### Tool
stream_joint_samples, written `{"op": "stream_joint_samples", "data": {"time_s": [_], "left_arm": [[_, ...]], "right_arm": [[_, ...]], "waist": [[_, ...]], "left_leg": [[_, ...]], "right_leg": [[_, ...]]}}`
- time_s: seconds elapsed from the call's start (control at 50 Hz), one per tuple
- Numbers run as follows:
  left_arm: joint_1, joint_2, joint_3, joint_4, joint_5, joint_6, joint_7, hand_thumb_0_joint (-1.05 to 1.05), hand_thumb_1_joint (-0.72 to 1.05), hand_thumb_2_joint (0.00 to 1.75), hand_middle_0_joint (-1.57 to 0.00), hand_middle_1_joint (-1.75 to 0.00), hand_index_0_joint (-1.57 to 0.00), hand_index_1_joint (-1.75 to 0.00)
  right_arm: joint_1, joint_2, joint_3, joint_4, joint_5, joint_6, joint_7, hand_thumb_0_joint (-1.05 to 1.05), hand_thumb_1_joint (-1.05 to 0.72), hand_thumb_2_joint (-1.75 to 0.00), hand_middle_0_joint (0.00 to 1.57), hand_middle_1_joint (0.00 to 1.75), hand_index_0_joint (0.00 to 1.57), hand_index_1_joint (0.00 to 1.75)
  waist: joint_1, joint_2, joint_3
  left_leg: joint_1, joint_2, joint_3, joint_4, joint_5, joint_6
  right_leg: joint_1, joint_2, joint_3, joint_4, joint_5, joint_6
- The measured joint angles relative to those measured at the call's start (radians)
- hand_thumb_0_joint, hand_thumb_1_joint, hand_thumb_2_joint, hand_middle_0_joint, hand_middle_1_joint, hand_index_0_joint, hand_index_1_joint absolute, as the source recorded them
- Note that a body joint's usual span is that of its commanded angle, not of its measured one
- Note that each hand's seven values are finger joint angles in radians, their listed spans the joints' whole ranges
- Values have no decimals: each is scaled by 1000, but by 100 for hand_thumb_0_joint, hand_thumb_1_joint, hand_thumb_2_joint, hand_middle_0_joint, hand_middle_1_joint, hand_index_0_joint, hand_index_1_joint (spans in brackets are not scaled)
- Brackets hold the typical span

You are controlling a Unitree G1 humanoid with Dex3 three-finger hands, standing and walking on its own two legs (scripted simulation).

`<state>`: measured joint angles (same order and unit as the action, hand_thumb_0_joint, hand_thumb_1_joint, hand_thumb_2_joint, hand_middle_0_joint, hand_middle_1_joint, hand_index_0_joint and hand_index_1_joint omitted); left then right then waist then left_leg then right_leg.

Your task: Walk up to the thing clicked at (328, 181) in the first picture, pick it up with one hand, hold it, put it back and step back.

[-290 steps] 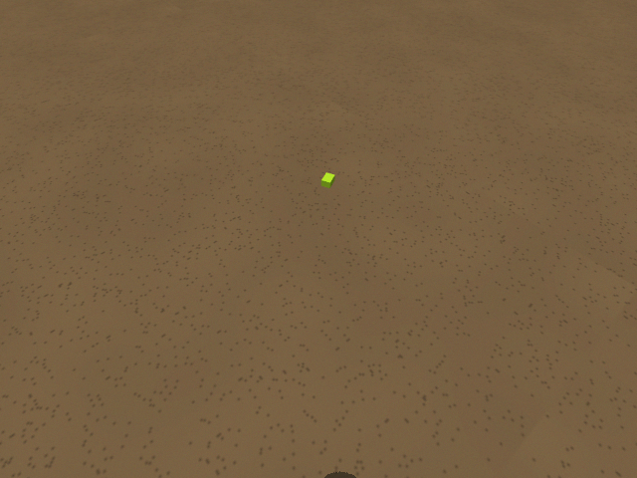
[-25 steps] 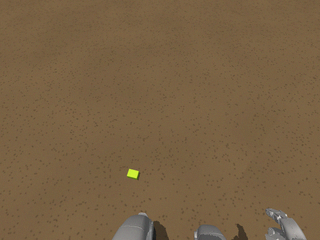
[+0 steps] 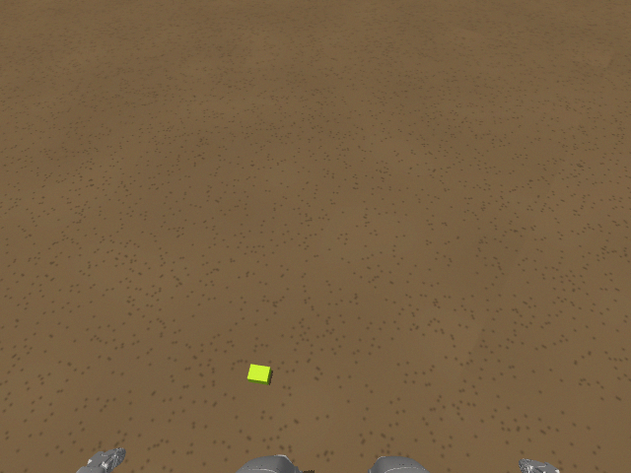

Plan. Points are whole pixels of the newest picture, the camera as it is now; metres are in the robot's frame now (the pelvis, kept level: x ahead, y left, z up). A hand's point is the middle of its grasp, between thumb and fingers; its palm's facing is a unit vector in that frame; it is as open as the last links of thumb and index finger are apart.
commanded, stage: walk up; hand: left
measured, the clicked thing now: (259, 374) +0.44 +0.20 -0.74
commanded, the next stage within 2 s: stand in 0.96 s
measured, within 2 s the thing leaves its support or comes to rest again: neither
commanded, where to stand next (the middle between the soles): +0.05 -0.03 m, yaw -1 degrees
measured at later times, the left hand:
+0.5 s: hand out of the picture +0.06 +0.25 -0.14, palm faces -0.01 -0.95 -0.32, open 7.4 cm
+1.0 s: hand out of the picture +0.09 +0.24 -0.13, palm faces -0.03 -0.94 -0.33, open 7.4 cm
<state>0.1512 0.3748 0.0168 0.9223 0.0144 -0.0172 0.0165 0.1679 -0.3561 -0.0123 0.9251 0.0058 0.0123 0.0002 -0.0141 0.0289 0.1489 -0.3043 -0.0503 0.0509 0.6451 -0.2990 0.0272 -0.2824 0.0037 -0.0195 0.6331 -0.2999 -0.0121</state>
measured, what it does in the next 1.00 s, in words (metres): stands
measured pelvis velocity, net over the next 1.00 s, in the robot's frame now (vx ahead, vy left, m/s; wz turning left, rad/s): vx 0.02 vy -0.01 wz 0.00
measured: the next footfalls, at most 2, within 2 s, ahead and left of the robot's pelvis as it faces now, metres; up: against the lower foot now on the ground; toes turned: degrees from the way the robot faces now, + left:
none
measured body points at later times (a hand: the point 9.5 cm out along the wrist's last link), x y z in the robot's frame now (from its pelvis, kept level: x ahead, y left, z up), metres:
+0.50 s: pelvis +0.00 -0.01 +0.02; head +0.00 +0.00 +0.47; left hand +0.06 +0.29 -0.12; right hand +0.10 -0.31 -0.09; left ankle +0.04 +0.07 -0.72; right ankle +0.03 -0.12 -0.72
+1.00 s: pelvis +0.02 -0.01 +0.03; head +0.03 -0.01 +0.48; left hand +0.09 +0.29 -0.11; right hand +0.10 -0.31 -0.11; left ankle +0.04 +0.07 -0.72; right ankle +0.03 -0.12 -0.72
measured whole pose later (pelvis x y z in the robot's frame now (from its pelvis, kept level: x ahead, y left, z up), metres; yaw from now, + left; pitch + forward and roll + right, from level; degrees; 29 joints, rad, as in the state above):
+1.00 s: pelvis +0.02 -0.01 +0.03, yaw +0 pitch -2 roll +0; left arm 0.10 0.34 0.00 1.16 0.01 -0.02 0.00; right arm 0.08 -0.34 -0.01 1.16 -0.01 -0.02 0.01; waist 0.00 0.00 0.05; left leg -0.13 -0.05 0.04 0.28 -0.13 0.06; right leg -0.12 0.01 -0.02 0.29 -0.15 -0.01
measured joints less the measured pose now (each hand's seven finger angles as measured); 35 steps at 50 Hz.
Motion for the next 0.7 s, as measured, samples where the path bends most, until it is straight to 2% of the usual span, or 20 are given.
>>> {"op": "stream_joint_samples", "data": {"time_s": [0.06, 0.08, 0.32, 0.48, 0.7], "left_arm": [[-19, -11, -11, 31, -5, 3, -8, 1, 91, 90, -20, -30, -21, -30], [-23, -15, -14, 41, -5, 2, -11, 1, 91, 90, -20, -30, -21, -30], [-37, -20, -21, 161, -12, -5, -28, 1, 91, 90, -20, -30, -21, -30], [-16, -20, -21, 220, -7, -4, -28, 1, 91, 90, -20, -30, -21, -30], [3, -19, -19, 251, -2, -7, -24, 1, 91, 90, -20, -30, -21, -30]], "right_arm": [[-2, 8, 10, 49, -5, -12, 10, 1, -90, -90, 21, 30, 20, 30], [-6, 9, 12, 64, -7, -12, 14, 1, -90, -90, 21, 30, 20, 30], [-52, 6, 16, 175, -19, -40, 18, 1, -90, -90, 21, 30, 20, 30], [-86, -8, 4, 197, -16, -41, 14, 1, -90, -90, 20, 30, 20, 30], [-95, 11, 6, 213, -14, -33, 16, 1, -90, -90, 20, 30, 20, 30]], "waist": [[0, -7, -21], [2, -6, -28], [19, -54, -94], [30, -49, -100], [39, -28, -89]], "left_leg": [[37, -14, 1, -70, 45, 46], [47, -11, 1, -87, 54, 50], [138, -8, -4, -282, 154, 40], [155, -4, -7, -324, 174, 36], [163, 3, -9, -343, 175, 32]], "right_leg": [[24, -11, 1, -38, 20, 9], [36, -8, 1, -60, 32, 10], [122, 0, 3, -249, 132, 5], [142, 5, 1, -297, 155, 3], [157, 13, 1, -333, 164, -1]]}}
